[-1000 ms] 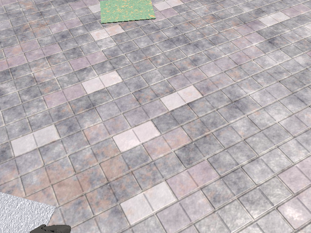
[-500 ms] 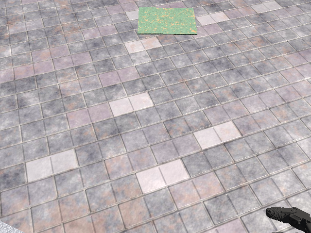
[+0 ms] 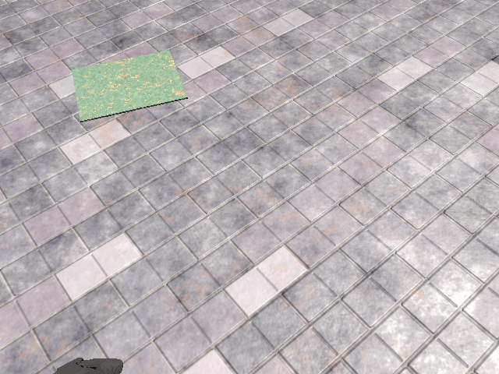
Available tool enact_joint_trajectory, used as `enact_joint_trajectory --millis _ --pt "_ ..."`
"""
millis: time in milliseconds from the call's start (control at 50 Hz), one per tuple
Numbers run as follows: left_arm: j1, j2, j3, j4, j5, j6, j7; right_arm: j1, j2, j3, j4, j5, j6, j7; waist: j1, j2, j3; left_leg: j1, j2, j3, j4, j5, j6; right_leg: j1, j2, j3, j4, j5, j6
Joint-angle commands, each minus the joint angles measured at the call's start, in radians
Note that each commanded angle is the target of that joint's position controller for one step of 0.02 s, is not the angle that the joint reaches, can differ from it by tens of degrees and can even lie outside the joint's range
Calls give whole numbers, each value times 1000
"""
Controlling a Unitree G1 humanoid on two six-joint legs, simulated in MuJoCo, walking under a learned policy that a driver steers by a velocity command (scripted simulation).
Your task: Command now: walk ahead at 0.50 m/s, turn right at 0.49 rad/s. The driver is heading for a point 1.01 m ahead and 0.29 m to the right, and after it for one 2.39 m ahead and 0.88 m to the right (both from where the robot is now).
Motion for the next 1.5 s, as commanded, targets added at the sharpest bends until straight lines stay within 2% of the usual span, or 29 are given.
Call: enact_joint_trajectory --millis 20,40,60,80,120,200,300,400,460,480,500,520,540,560,620,880,940,980,1000,1020,1040,1060,1080,1120,1220,1300,1400,1460,1500 --pt "364 324 121 5 -3 5 32 28 -90 -5 -123 -27 -19 -12 170 -139 -287 -562 63 -14 781 537 11 800 -201 443 -44 -73 -229" --pt "357 304 106 -15 -10 -2 31 19 -61 14 -134 -29 -59 6 152 -183 -416 -793 -86 -221 985 -113 -8 954 -340 881 -215 -156 -346" --pt "343 234 85 -13 -1 -7 32 -80 -134 -7 -157 12 -87 24 189 -113 -330 -899 -15 -314 1018 -59 14 909 -306 755 -243 -186 -288" --pt "297 199 76 -16 0 -11 35 -134 -132 -2 -177 25 -102 28 168 -61 -210 -908 28 -294 954 26 32 767 -262 608 -249 -138 -247" --pt "180 146 58 -43 8 -11 39 -143 -134 -13 -169 -13 -98 16 85 5 -86 -790 91 -283 778 126 20 493 -186 441 -290 41 -199" --pt "154 167 65 -55 10 -16 56 -128 -93 -8 -179 -27 -58 12 39 -26 -51 -691 83 -254 623 218 -42 291 -134 340 -345 185 -213" --pt "231 195 76 -22 -3 -4 77 -327 -49 12 -228 -17 -64 21 117 -54 -20 -588 9 -241 242 535 -62 225 -66 284 -327 40 -137" --pt "276 186 77 2 -10 8 83 -357 -110 -11 -246 1 -82 37 110 -84 -24 -532 -5 -297 118 469 -23 347 -126 431 -211 -59 -104" --pt "258 126 59 -12 0 13 79 -166 -157 -40 -206 -12 -95 28 8 -80 -117 -237 38 -301 66 388 54 311 -57 414 10 -26 -44" --pt "288 60 36 -26 18 11 77 -24 -212 -54 -194 -22 -94 19 -34 65 -258 16 218 -482 69 321 110 186 22 311 303 -227 -3" --pt "410 41 26 -62 -20 1 76 33 -278 -70 -157 -29 -79 29 33 419 -329 242 405 -972 -58 27 261 -158 114 209 594 -540 45" --pt "386 151 46 -27 -26 2 81 -9 -173 -49 -182 -9 -76 33 7 261 -235 181 391 -982 -100 -158 238 -257 34 239 712 -477 62" --pt "281 193 60 -39 -18 8 80 -47 -123 -35 -188 -6 -71 28 -16 168 -126 73 351 -809 -102 -91 198 -276 5 211 733 -382 69" --pt "237 180 60 -45 -8 13 81 -90 -107 -26 -192 -16 -66 27 0 98 -74 -32 308 -682 -112 60 180 -237 -28 188 715 -312 76" --pt "216 129 61 -61 -12 22 67 -127 -71 -16 -169 -22 -68 20 37 143 -16 -174 232 -461 -175 277 172 -160 -87 163 624 -226 83" --pt "-62 59 31 -160 -9 17 11 -47 -177 -48 -68 6 -39 10 -26 78 67 -53 252 -83 -207 601 158 -147 -75 21 109 66 61" --pt "-26 103 53 -171 -2 24 4 -53 -219 -61 -63 23 -22 4 29 116 19 10 263 -28 -57 1006 130 -22 -2 -48 70 -76 3" --pt "216 179 100 -112 -3 33 15 -75 -225 -62 -70 31 -10 -3 174 102 -114 -74 225 19 275 1154 92 320 77 -76 -8 -49 -64" --pt "383 252 131 -70 -8 44 36 -59 -178 -42 -86 5 -14 -6 241 3 -205 -324 184 16 578 834 50 636 -14 99 -23 -45 -118" --pt "327 360 136 -85 -16 32 41 29 -33 6 -149 -34 -39 9 97 -260 -285 -762 -26 -78 920 -110 -5 918 -271 684 -122 -218 -300" --pt "362 275 112 -111 -10 15 35 -72 -121 -6 -158 0 -76 24 183 -144 -395 -864 -27 -293 1018 -127 7 948 -322 870 -256 -356 -327" --pt "326 217 92 -91 0 0 32 -151 -161 -16 -181 37 -92 32 184 -94 -243 -929 23 -286 989 -17 26 842 -299 712 -276 -277 -271" --pt "268 188 82 -88 -1 -7 33 -156 -146 -10 -174 27 -100 27 139 -20 -157 -881 69 -277 898 76 34 690 -255 580 -275 -166 -233" --pt "162 130 59 -105 18 -11 38 -127 -148 -17 -147 -5 -87 22 66 -17 -89 -746 124 -277 780 163 18 475 -192 422 -302 59 -195" --pt "181 152 57 -48 20 -34 53 -147 -87 -2 -136 -7 -40 24 57 -23 -30 -737 136 -240 604 335 -34 351 -164 234 -385 240 -185" --pt "212 155 51 -6 24 -39 61 -251 -61 10 -152 5 -46 38 108 -30 15 -714 106 -222 355 604 -15 361 -126 111 -417 156 -118" --pt "273 172 58 62 19 -34 61 -359 -56 16 -199 18 -50 65 155 -12 70 -778 63 -229 204 605 31 533 -200 67 -409 152 -103" --pt "273 182 63 81 14 -14 70 -367 -58 15 -226 12 -52 87 140 -22 56 -797 31 -200 171 466 73 655 -236 42 -318 367 -77" --pt "247 208 70 73 16 0 83 -281 -94 -3 -220 5 -46 89 87 -65 -27 -654 -37 -133 185 357 109 681 -224 8 -168 746 -47"
Next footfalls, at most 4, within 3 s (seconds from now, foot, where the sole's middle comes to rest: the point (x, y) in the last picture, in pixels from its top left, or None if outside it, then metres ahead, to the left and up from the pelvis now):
0.46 left None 0.46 0.08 -0.76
1.00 right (352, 314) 0.60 -0.28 -0.76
1.54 left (337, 200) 0.99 -0.31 -0.76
1.98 right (408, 191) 1.01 -0.55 -0.76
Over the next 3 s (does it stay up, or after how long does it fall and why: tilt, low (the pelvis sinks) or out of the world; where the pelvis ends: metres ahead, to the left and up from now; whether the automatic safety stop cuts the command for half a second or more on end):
stays up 1.00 -0.37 0.01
